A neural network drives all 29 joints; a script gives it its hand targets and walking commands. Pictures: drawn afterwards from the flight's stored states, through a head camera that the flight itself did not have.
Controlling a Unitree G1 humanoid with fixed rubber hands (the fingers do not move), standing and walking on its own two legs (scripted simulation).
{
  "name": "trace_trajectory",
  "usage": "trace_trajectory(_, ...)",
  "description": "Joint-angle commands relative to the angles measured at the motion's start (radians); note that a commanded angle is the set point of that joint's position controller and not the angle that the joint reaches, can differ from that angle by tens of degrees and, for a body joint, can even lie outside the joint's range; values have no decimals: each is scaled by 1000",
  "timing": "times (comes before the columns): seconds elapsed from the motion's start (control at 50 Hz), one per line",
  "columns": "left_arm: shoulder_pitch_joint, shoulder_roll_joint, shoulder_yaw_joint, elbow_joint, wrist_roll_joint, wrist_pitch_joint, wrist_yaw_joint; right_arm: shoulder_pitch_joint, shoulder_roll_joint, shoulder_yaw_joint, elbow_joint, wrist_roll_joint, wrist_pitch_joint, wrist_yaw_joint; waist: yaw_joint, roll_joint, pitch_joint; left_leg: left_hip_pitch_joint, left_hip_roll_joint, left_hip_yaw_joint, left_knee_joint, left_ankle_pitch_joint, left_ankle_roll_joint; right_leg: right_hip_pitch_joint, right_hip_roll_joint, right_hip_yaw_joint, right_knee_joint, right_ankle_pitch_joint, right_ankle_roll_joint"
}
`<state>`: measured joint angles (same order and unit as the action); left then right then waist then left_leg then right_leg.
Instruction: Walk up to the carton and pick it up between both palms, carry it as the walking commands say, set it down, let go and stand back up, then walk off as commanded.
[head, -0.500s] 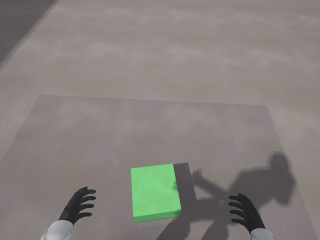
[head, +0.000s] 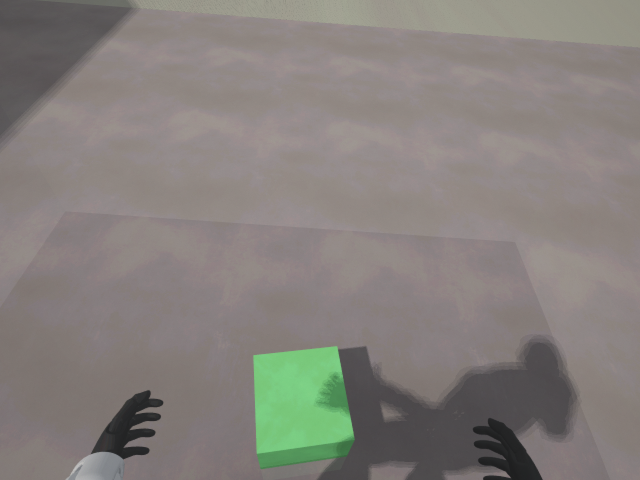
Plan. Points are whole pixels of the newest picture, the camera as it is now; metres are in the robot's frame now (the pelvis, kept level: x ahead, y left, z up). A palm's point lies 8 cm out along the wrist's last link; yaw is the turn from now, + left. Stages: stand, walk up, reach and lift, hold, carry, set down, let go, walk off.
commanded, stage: stand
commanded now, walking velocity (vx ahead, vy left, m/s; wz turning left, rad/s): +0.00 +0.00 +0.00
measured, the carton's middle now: (300, 405) +0.42 +0.03 -0.68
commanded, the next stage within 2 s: walk off in 1.72 s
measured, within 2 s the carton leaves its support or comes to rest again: neither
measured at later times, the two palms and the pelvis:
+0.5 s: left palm (82, 464) +0.15 +0.30 -0.10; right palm out of the picture +0.13 -0.28 -0.08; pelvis +0.02 +0.01 +0.00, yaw -1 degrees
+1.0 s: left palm out of the picture +0.10 +0.31 -0.10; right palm out of the picture +0.09 -0.29 -0.09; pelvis +0.00 +0.01 +0.01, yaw -1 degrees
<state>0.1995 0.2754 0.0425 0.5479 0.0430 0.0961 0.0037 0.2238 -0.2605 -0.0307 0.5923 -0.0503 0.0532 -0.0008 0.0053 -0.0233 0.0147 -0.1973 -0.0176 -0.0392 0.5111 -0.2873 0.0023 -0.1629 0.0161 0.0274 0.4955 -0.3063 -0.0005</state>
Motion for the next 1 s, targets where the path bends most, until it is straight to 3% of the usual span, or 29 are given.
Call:
trace_trajectory(0.0, -54, 139, 43, -21, 6, -67, -3, -68, -167, -51, -26, 0, -44, -9, 4, 48, -17, -74, 73, -70, -123, 14, 3, -20, -51, 63, -88, 43, 6)
trace_trajectory(0.12, -44, 176, 34, 66, 1, -90, 5, -65, -200, -49, 47, 8, -56, -13, -5, 38, -76, 22, 88, -66, -81, 268, 5, 10, -71, 71, -77, 228, 6)
trace_trajectory(0.34, -43, 214, 14, 182, -6, -98, 23, -72, -241, -39, 147, 14, -58, -24, -10, 36, -72, 70, 102, -66, -95, 406, 7, 44, -87, 71, -82, 339, 4)
trace_trajectory(0.98, -84, 259, -7, 372, -16, -110, 18, -109, -276, -15, 332, 26, -67, -20, -11, 24, -11, 76, 115, -90, -196, 239, 17, 59, -114, 96, -193, 224, -5)
